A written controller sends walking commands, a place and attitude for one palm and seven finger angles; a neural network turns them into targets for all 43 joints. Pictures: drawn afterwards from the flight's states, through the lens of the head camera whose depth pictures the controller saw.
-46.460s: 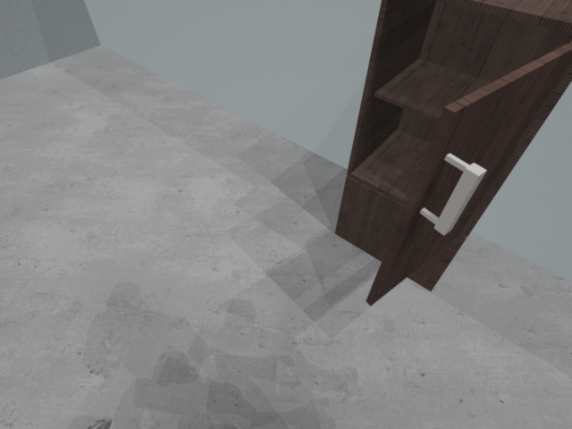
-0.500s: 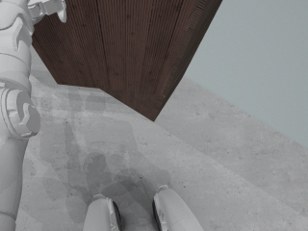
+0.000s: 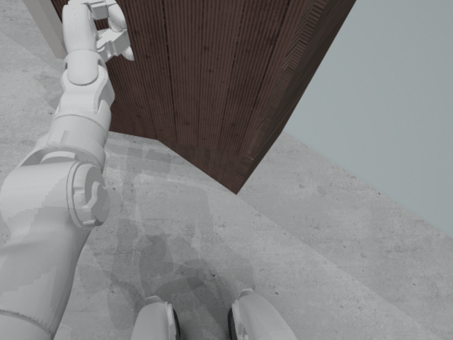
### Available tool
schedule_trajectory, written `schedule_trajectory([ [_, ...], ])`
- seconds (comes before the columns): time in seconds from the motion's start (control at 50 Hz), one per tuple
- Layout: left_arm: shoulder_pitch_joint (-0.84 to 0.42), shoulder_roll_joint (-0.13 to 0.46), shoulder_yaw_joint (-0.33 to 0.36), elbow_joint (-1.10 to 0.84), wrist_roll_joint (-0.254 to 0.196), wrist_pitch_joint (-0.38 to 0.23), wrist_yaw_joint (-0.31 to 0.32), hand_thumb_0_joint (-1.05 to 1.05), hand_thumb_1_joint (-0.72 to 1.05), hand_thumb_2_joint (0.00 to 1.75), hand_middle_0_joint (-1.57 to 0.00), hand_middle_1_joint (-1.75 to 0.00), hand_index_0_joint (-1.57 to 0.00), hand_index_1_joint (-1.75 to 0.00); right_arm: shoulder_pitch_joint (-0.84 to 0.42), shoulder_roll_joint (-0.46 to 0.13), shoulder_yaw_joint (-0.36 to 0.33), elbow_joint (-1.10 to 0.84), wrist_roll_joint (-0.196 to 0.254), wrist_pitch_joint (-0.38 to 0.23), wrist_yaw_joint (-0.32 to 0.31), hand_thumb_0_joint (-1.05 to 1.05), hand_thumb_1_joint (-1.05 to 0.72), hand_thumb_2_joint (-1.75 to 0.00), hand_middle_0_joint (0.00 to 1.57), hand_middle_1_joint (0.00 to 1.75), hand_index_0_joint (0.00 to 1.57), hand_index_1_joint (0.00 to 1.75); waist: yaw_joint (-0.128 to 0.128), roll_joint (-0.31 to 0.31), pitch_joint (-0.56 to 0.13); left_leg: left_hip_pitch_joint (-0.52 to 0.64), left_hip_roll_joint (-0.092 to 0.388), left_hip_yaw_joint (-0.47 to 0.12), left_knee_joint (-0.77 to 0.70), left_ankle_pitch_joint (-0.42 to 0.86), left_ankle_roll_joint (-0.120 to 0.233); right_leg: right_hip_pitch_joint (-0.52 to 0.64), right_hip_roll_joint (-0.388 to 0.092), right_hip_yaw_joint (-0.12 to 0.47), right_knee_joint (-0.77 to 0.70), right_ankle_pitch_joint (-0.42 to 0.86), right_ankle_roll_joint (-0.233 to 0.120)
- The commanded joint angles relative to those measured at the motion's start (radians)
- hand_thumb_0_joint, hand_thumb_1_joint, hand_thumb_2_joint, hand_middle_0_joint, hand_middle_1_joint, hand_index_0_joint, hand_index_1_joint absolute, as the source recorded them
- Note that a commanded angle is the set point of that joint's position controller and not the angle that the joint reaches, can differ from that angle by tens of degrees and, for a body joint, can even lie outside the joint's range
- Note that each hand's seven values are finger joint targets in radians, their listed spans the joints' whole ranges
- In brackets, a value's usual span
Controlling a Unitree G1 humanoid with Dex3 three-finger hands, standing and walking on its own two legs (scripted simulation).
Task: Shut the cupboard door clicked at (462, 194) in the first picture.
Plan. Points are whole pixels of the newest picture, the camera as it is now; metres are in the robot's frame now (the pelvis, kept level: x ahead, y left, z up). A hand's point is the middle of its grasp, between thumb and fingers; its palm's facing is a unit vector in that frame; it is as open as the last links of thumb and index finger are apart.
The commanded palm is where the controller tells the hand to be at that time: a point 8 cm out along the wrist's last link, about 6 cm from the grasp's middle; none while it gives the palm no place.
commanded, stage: pull the fist back off the door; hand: left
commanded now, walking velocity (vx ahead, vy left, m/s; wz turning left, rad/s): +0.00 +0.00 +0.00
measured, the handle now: (50, 6) +0.65 +0.18 +0.12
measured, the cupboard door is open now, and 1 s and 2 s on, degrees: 26 26 26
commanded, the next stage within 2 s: draw the hand back to the body in 0.54 s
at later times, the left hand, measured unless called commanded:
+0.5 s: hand (122, 74) +0.51 +0.08 +0.12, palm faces +0.06 -1.00 +0.00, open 3.1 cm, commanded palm +0.48 +0.12 +0.12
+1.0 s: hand (74, 109) +0.43 +0.13 +0.14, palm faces +0.08 -1.00 -0.01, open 3.1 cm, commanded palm +0.38 +0.17 +0.16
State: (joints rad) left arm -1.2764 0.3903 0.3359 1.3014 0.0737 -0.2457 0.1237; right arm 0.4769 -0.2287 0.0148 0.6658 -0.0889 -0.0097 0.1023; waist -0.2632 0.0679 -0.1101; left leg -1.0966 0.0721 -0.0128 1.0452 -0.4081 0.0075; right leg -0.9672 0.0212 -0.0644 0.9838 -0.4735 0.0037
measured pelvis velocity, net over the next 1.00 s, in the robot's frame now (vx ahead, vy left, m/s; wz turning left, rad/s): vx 0.01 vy -0.01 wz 0.00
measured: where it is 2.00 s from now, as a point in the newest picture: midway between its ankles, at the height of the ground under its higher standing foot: outside the picture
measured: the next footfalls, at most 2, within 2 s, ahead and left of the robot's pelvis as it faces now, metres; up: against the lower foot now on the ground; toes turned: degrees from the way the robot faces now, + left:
none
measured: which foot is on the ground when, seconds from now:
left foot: down 0.00-1.00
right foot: down 0.00-1.00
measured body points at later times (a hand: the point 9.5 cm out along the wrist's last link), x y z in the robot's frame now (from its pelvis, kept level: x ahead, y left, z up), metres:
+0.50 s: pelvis +0.01 -0.01 +0.02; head +0.11 -0.01 +0.46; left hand +0.50 +0.13 +0.12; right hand +0.03 -0.27 -0.10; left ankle +0.03 +0.11 -0.66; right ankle -0.01 -0.13 -0.66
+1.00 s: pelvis +0.01 -0.01 +0.04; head +0.05 -0.02 +0.49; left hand +0.42 +0.19 +0.15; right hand +0.05 -0.27 -0.08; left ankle +0.03 +0.11 -0.66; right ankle -0.01 -0.13 -0.66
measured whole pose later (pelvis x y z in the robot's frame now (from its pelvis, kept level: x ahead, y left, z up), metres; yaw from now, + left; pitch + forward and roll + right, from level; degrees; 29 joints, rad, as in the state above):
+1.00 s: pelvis +0.01 -0.01 +0.04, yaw +0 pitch +10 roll -1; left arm -0.51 0.21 0.22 0.73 -0.14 -0.31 -0.02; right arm 0.40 -0.25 -0.02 0.64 0.03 0.02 0.01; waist -0.08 0.05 -0.10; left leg -0.62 0.06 0.05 0.78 -0.34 0.00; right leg -0.53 0.01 -0.01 0.77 -0.41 0.00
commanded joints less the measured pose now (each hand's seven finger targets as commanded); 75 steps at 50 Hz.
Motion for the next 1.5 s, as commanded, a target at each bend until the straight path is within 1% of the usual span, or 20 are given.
schedule_trajectory([
  [0.0, -0.462, 0.19, 0.036, -0.252, -0.029, -0.123, 0.008, 0.0, 0.9, 0.9, -1.3, -1.5, -1.3, -1.5, 0.229, -0.194, -0.072, -0.026, 0.004, -0.01, -0.016, 0.0, -0.9, -0.9, 0.2, 0.3, 0.2, 0.3, 0.002, 0.087, -0.567, 0.581, -0.05, -0.026, -0.094, 0.403, 0.018, 0.203, 0.049, 0.012, -0.146, 0.431, -0.011],
  [0.08, -0.316, 0.127, -0.002, -0.226, -0.023, -0.161, 0.001, 0.0, 0.9, 0.9, -1.3, -1.5, -1.3, -1.5, 0.207, -0.19, -0.079, -0.039, 0.014, -0.002, -0.012, 0.0, -0.9, -0.9, 0.2, 0.3, 0.2, 0.3, 0.014, 0.019, -0.482, 0.554, -0.054, -0.006, -0.12, 0.381, 0.02, 0.233, 0.046, 0.017, -0.164, 0.453, -0.008],
  [0.2, -0.224, 0.0, -0.07, -0.293, -0.086, -0.179, -0.034, 0.0, 0.9, 0.9, -1.3, -1.5, -1.3, -1.5, 0.161, -0.18, -0.093, -0.051, 0.033, 0.009, -0.02, 0.0, -0.9, -0.9, 0.2, 0.3, 0.2, 0.3, 0.041, -0.017, -0.454, 0.589, -0.065, 0.015, -0.152, 0.371, 0.018, 0.289, 0.045, 0.021, -0.192, 0.49, -0.007],
  [0.26, -0.212, 0.026, -0.046, -0.352, -0.098, -0.206, -0.032, 0.0, 0.9, 0.9, -1.3, -1.5, -1.3, -1.5, 0.141, -0.18, -0.095, -0.049, 0.037, 0.011, -0.029, 0.0, -0.9, -0.9, 0.2, 0.3, 0.2, 0.3, 0.057, -0.012, -0.479, 0.619, -0.065, 0.014, -0.155, 0.395, 0.017, 0.309, 0.041, 0.025, -0.182, 0.516, -0.008],
  [0.34, -0.179, -0.017, -0.086, -0.426, -0.096, -0.241, -0.028, 0.0, 0.9, 0.9, -1.3, -1.5, -1.3, -1.5, 0.107, -0.17, -0.098, -0.05, 0.045, 0.007, -0.032, 0.0, -0.9, -0.9, 0.2, 0.3, 0.2, 0.3, 0.073, 0.03, -0.493, 0.68, -0.064, 0.013, -0.155, 0.423, 0.013, 0.299, 0.037, 0.024, -0.176, 0.527, -0.01],
  [0.38, -0.143, -0.03, -0.088, -0.428, -0.103, -0.237, -0.026, 0.0, 0.9, 0.9, -1.3, -1.5, -1.3, -1.5, 0.094, -0.169, -0.1, -0.051, 0.047, 0.008, -0.034, 0.0, -0.9, -0.9, 0.2, 0.3, 0.2, 0.3, 0.076, -0.019, -0.484, 0.665, -0.066, 0.018, -0.161, 0.412, 0.015, 0.322, 0.037, 0.026, -0.181, 0.537, -0.006],
  [0.44, -0.059, -0.022, -0.077, -0.479, -0.112, -0.237, -0.033, 0.0, 0.9, 0.9, -1.3, -1.5, -1.3, -1.5, 0.065, -0.164, -0.095, -0.069, 0.056, 0.01, -0.04, 0.0, -0.9, -0.9, 0.2, 0.3, 0.2, 0.3, 0.115, 0.009, -0.503, 0.685, -0.071, 0.028, -0.178, 0.436, 0.012, 0.37, 0.033, 0.029, -0.18, 0.573, -0.01],
  [0.5, -0.112, -0.042, -0.112, -0.417, -0.112, -0.221, -0.034, 0.0, 0.9, 0.9, -1.3, -1.5, -1.3, -1.5, 0.048, -0.163, -0.093, -0.052, 0.06, 0.013, -0.05, 0.0, -0.9, -0.9, 0.2, 0.3, 0.2, 0.3, 0.074, -0.079, -0.389, 0.628, -0.067, 0.027, -0.188, 0.339, 0.018, 0.337, 0.033, 0.035, -0.207, 0.509, 0.0],
  [0.64, -0.17, -0.02, -0.1, -0.335, -0.116, -0.238, -0.038, 0.0, 0.9, 0.9, -1.3, -1.5, -1.3, -1.5, 0.028, -0.168, -0.085, -0.036, 0.06, -0.009, -0.062, 0.0, -0.9, -0.9, 0.2, 0.3, 0.2, 0.3, 0.066, -0.058, -0.4, 0.62, -0.069, 0.013, -0.188, 0.271, 0.016, 0.288, 0.025, 0.041, -0.206, 0.41, -0.002],
  [0.74, 0.09, 0.055, -0.02, -0.439, -0.14, -0.223, -0.085, 0.0, 0.9, 0.9, -1.3, -1.5, -1.3, -1.5, 0.001, -0.166, -0.079, -0.108, 0.074, 0.005, -0.064, 0.0, -0.9, -0.9, 0.2, 0.3, 0.2, 0.3, 0.173, -0.041, -0.488, 0.65, -0.075, 0.038, -0.229, 0.343, 0.015, 0.444, 0.026, 0.041, -0.208, 0.505, -0.011],
  [0.88, 0.28, 0.007, -0.074, -0.756, -0.217, -0.147, -0.141, 0.0, 0.9, 0.9, -1.3, -1.5, -1.3, -1.5, -0.068, -0.156, -0.082, -0.158, 0.114, -0.002, -0.09, 0.0, -0.9, -0.9, 0.2, 0.3, 0.2, 0.3, 0.19, -0.116, -0.369, 0.697, -0.067, 0.061, -0.315, 0.31, 0.027, 0.547, 0.034, 0.039, -0.303, 0.525, 0.0],
  [0.94, 0.314, -0.019, -0.126, -0.907, -0.225, -0.13, -0.157, 0.0, 0.9, 0.9, -1.3, -1.5, -1.3, -1.5, -0.112, -0.144, -0.077, -0.161, 0.126, -0.025, -0.105, 0.0, -0.9, -0.9, 0.2, 0.3, 0.2, 0.3, 0.194, -0.015, -0.345, 0.782, -0.063, 0.057, -0.344, 0.299, 0.025, 0.531, 0.034, 0.034, -0.328, 0.465, -0.006],
  [1.04, 0.543, -0.042, -0.141, -1.013, -0.258, -0.061, -0.187, 0.0, 0.9, 0.9, -1.3, -1.5, -1.3, -1.5, -0.186, -0.138, -0.062, -0.172, 0.138, -0.059, -0.117, 0.0, -0.9, -0.9, 0.2, 0.3, 0.2, 0.3, 0.234, -0.016, -0.254, 0.807, -0.065, 0.056, -0.401, 0.27, 0.024, 0.563, 0.027, 0.023, -0.369, 0.421, -0.008],
  [1.08, 0.619, -0.038, -0.135, -1.051, -0.273, -0.025, -0.202, 0.0, 0.9, 0.9, -1.24, -1.44, -1.24, -1.44, -0.216, -0.141, -0.057, -0.184, 0.142, -0.067, -0.123, 0.0, -0.9, -0.9, 0.2, 0.3, 0.2, 0.3, 0.245, -0.078, -0.225, 0.809, -0.065, 0.052, -0.422, 0.261, 0.026, 0.584, 0.024, 0.02, -0.386, 0.41, -0.007],
  [1.14, 0.695, -0.023, -0.129, -1.169, -0.288, 0.014, -0.219, 0.0, 0.9, 0.9, -1.16, -1.35, -1.16, -1.35, -0.274, -0.135, -0.044, -0.207, 0.15, -0.076, -0.131, 0.0, -0.9, -0.9, 0.2, 0.3, 0.2, 0.3, 0.266, -0.044, -0.199, 0.839, -0.066, 0.05, -0.449, 0.267, 0.024, 0.615, 0.014, 0.021, -0.402, 0.408, -0.011],
  [1.16, 0.737, -0.005, -0.213, -1.289, -0.189, 0.011, -0.161, 0.0, 0.9, 0.9, -1.13, -1.32, -1.13, -1.32, -0.308, -0.106, -0.047, -0.226, 0.145, -0.056, -0.146, 0.0, -0.9, -0.9, 0.2, 0.3, 0.2, 0.3, 0.253, -0.044, -0.189, 0.91, -0.071, 0.06, -0.491, 0.268, 0.025, 0.624, -0.005, 0.06, -0.469, 0.397, -0.011],
  [1.2, 0.855, -0.023, -0.215, -1.324, -0.171, 0.044, -0.107, 0.0, 0.9, 0.9, -1.08, -1.26, -1.08, -1.26, -0.335, -0.108, -0.037, -0.229, 0.139, -0.04, -0.161, 0.0, -0.9, -0.9, 0.2, 0.3, 0.2, 0.3, 0.256, -0.09, -0.124, 0.925, -0.063, 0.049, -0.531, 0.261, 0.026, 0.647, -0.007, 0.046, -0.505, 0.374, -0.01],
  [1.24, 0.906, 0.016, -0.181, -1.345, -0.164, 0.072, -0.084, 0.0, 0.9, 0.9, -1.02, -1.2, -1.02, -1.2, -0.363, -0.108, -0.029, -0.226, 0.139, -0.025, -0.177, 0.0, -0.9, -0.9, 0.2, 0.3, 0.2, 0.3, 0.259, -0.134, -0.071, 0.935, -0.062, 0.053, -0.565, 0.248, 0.032, 0.672, -0.01, 0.051, -0.554, 0.356, -0.004],
  [1.34, 0.958, 0.03, -0.159, -1.467, -0.142, 0.101, -0.055, 0.0, 0.9, 0.9, -0.89, -1.05, -0.89, -1.05, -0.397, -0.093, -0.009, -0.224, 0.129, -0.022, -0.191, 0.0, -0.9, -0.9, 0.2, 0.3, 0.2, 0.3, 0.27, -0.004, -0.048, 1.028, -0.062, 0.053, -0.635, 0.277, 0.023, 0.741, -0.012, 0.043, -0.613, 0.358, -0.015],
  [1.48, 1.185, 0.046, -0.112, -1.627, -0.141, 0.125, -0.042, 0.0, 0.9, 0.9, -0.69, -0.84, -0.69, -0.84, -0.423, -0.091, 0.0, -0.232, 0.11, -0.041, -0.183, 0.0, -0.9, -0.9, 0.2, 0.3, 0.2, 0.3, 0.292, -0.01, -0.023, 1.074, -0.055, 0.047, -0.681, 0.349, 0.016, 0.808, -0.007, 0.026, -0.648, 0.415, -0.015],
])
